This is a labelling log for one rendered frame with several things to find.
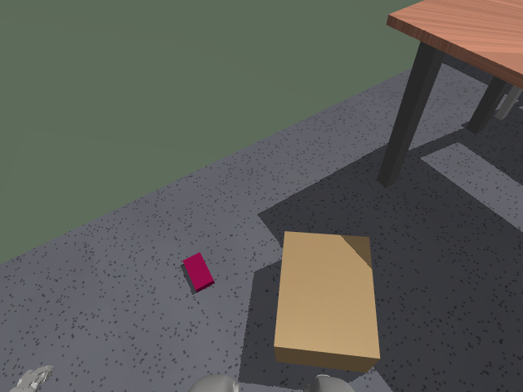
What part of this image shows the table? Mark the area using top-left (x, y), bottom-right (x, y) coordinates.
top-left (377, 0), bottom-right (523, 188)

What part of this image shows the left robot hand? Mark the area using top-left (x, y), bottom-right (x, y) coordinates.
top-left (8, 365), bottom-right (54, 392)

